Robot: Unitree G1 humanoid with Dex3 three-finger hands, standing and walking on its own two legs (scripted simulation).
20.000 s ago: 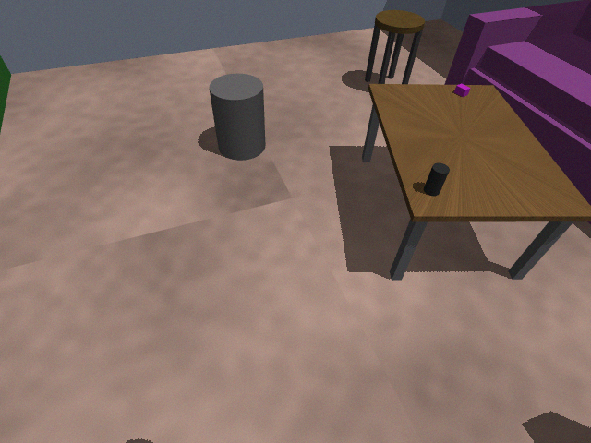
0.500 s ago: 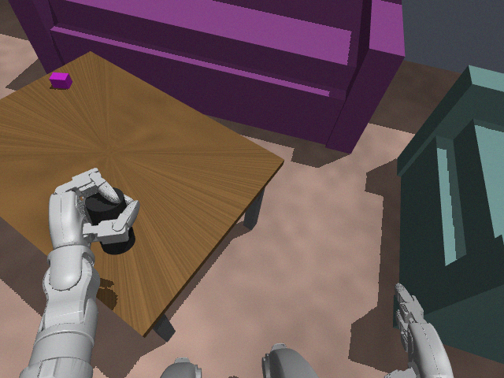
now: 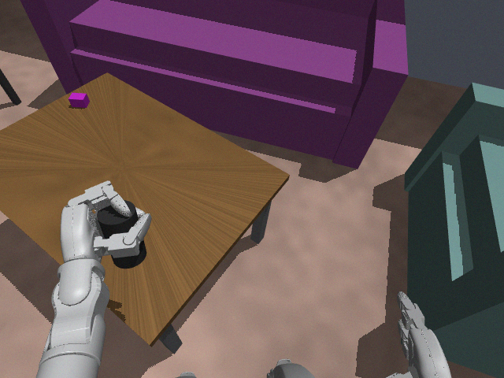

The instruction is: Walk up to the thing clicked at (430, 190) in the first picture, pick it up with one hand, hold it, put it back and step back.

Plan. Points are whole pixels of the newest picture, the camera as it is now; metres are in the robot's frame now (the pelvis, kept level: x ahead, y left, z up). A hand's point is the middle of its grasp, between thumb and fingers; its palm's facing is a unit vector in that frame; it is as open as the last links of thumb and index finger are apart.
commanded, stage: hold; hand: left
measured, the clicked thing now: (123, 235) +0.35 +0.18 +0.02
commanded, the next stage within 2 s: none
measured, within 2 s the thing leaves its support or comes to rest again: neither
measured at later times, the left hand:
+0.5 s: hand (122, 221) +0.34 +0.17 +0.07, palm faces +0.17 -0.99 +0.00, open 5.5 cm
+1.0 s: hand (120, 228) +0.33 +0.17 +0.08, palm faces +0.18 -0.98 +0.01, open 5.5 cm
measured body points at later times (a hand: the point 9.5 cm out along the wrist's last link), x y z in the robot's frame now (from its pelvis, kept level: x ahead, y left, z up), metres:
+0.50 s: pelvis +0.00 +0.00 +0.01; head +0.04 +0.01 +0.46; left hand +0.32 +0.22 +0.08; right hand +0.16 -0.25 -0.02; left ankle -0.01 +0.12 -0.68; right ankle +0.02 -0.13 -0.68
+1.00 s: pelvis +0.00 +0.00 +0.01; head +0.04 +0.00 +0.46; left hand +0.31 +0.22 +0.08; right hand +0.15 -0.26 -0.03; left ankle -0.01 +0.12 -0.68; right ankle +0.02 -0.13 -0.68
